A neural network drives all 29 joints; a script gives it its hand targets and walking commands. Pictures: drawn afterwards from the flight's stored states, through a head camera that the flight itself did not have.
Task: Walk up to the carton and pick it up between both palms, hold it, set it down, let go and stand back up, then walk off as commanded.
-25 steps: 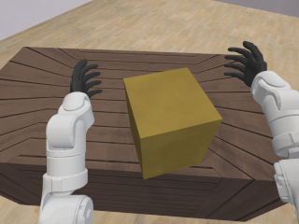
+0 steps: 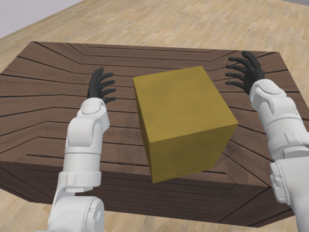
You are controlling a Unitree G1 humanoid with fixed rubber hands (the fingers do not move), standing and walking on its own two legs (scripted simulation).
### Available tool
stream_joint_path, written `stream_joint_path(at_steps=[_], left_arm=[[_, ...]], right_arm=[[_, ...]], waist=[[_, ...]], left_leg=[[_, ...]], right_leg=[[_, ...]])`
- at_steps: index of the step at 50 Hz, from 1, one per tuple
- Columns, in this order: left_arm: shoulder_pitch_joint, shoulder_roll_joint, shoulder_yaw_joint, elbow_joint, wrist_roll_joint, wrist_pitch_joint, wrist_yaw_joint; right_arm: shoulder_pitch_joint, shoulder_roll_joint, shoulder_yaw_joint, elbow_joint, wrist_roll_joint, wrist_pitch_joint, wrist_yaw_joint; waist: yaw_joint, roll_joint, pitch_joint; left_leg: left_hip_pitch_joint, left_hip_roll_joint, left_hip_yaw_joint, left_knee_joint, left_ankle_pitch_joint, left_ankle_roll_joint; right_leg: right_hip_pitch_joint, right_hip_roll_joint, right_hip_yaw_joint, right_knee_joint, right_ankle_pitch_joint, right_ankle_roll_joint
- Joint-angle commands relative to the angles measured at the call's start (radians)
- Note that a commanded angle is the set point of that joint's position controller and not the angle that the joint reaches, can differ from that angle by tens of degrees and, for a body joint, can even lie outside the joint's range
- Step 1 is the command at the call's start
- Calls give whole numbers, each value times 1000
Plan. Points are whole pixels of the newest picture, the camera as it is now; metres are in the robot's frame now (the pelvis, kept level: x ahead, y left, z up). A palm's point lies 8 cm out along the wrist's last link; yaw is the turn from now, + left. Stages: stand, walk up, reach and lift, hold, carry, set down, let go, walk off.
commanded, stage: reach and lift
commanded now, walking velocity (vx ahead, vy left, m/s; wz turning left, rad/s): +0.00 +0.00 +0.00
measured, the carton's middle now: (176, 126) +0.40 +0.02 +0.01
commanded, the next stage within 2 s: none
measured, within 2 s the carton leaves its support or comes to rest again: neither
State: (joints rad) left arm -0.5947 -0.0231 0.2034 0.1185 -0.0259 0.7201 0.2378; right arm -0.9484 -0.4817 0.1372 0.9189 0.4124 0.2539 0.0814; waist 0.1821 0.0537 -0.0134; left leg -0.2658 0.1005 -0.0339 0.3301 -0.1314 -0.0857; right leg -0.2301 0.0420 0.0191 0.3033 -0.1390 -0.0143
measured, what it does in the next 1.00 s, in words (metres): stands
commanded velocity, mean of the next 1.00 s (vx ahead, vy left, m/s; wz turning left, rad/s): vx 0.00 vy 0.00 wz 0.00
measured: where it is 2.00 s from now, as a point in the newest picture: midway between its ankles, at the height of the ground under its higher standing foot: outside the picture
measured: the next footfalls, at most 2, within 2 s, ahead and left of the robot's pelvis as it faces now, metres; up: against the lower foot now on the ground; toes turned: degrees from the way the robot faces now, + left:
none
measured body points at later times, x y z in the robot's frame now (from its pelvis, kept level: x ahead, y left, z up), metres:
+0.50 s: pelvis +0.00 -0.01 +0.00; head +0.05 -0.02 +0.44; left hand +0.36 +0.20 +0.07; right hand +0.48 -0.12 +0.09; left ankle +0.02 +0.17 -0.75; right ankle +0.01 -0.11 -0.75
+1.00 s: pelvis +0.00 -0.01 +0.00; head +0.06 -0.02 +0.45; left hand +0.37 +0.18 +0.08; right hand +0.48 -0.11 +0.09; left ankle +0.02 +0.17 -0.75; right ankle +0.01 -0.11 -0.75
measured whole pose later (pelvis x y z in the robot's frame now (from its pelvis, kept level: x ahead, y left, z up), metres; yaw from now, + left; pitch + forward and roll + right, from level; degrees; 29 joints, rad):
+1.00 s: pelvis +0.00 -0.01 +0.00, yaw +0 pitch +9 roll -1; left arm -0.56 -0.16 0.22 0.45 0.12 0.20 0.28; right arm -0.91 -0.27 0.09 1.13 0.27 -0.07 0.02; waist 0.18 0.04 -0.05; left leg -0.36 0.13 0.00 0.33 -0.11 -0.09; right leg -0.32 0.06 0.01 0.29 -0.12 -0.03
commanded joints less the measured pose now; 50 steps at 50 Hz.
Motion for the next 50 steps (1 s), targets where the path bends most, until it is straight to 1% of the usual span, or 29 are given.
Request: stream_joint_path(at_steps=[1, 4, 7, 11, 14, 16, 20, 23, 26, 30, 33, 36, 40, 44, 47, 50], left_arm=[[-321, 58, -34, -231, 24, -111, -5], [-305, 47, -44, -233, 32, -154, -1], [-299, 34, -52, -201, 35, -201, 7], [-290, 11, -57, -89, 40, -271, 14], [-289, -4, -56, 14, 52, -332, 14], [-299, -8, -56, 62, 59, -378, 13], [-307, -3, -46, 128, 82, -472, 8], [-310, -9, -42, 136, 97, -533, 6], [-307, -13, -39, 132, 106, -574, 5], [-292, -14, -33, 146, 107, -599, 6], [-283, -25, -39, 161, 95, -603, 8], [-290, -61, -53, 161, 86, -603, 11], [-292, -110, -63, 153, 101, -595, 10], [-304, -130, -49, 139, 137, -583, 15], [-322, -133, -32, 131, 161, -571, 27], [-340, -146, -27, 137, 170, -563, 33]], right_arm=[[-402, -137, -82, -235, -28, -107, 0], [-394, -124, -101, -259, -55, -141, 1], [-388, -100, -110, -250, -81, -169, 2], [-375, -57, -103, -179, -108, -201, 1], [-366, -24, -93, -91, -132, -229, -3], [-366, -8, -96, -42, -144, -254, -7], [-364, 12, -103, 24, -157, -317, -20], [-377, 21, -99, 37, -153, -363, -32], [-389, 28, -78, 46, -131, -392, -39], [-402, 29, -49, 46, -112, -407, -45], [-409, 37, -35, 36, -107, -407, -47], [-418, 65, -29, 21, -108, -402, -49], [-413, 113, -31, 18, -113, -387, -49], [-407, 149, -45, 19, -131, -378, -56], [-412, 162, -65, 18, -147, -371, -69], [-415, 185, -77, 1, -164, -364, -82]], waist=[[-16, -100, -558], [-6, -96, -576], [7, -99, -584], [18, -124, -545], [17, -135, -506], [14, -136, -503], [8, -120, -537], [11, -106, -583], [17, -103, -612], [26, -133, -618], [28, -161, -616], [24, -169, -626], [20, -142, -618], [20, -110, -593], [22, -96, -579], [15, -100, -570]], left_leg=[[210, -100, 87, 59, 411, 11], [209, -95, 90, 62, 389, 14], [194, -90, 94, 59, 346, 19], [146, -87, 98, 44, 268, 33], [109, -87, 102, 32, 220, 39], [85, -89, 106, 31, 209, 40], [58, -97, 113, 49, 255, 34], [54, -103, 118, 68, 322, 25], [57, -105, 122, 78, 379, 19], [60, -101, 124, 76, 401, 22], [70, -96, 124, 72, 402, 25], [91, -92, 121, 72, 415, 25], [131, -86, 115, 70, 430, 24], [156, -83, 113, 67, 427, 24], [162, -83, 114, 64, 413, 25], [160, -85, 117, 61, 395, 29]], right_leg=[[191, 63, -50, 22, 326, 13], [172, 66, -53, 18, 275, 8], [146, 68, -55, 14, 207, 5], [122, 63, -50, 6, 121, 5], [110, 59, -48, 2, 74, 8], [111, 55, -47, 4, 71, 11], [138, 50, -45, 19, 146, 19], [168, 47, -42, 36, 252, 25], [194, 44, -39, 48, 334, 31], [205, 47, -38, 49, 363, 34], [191, 52, -41, 40, 341, 31], [163, 58, -46, 27, 315, 25], [117, 61, -55, 4, 267, 15], [88, 61, -58, -14, 210, 9], [76, 60, -58, -22, 177, 6], [74, 57, -56, -27, 169, 7]])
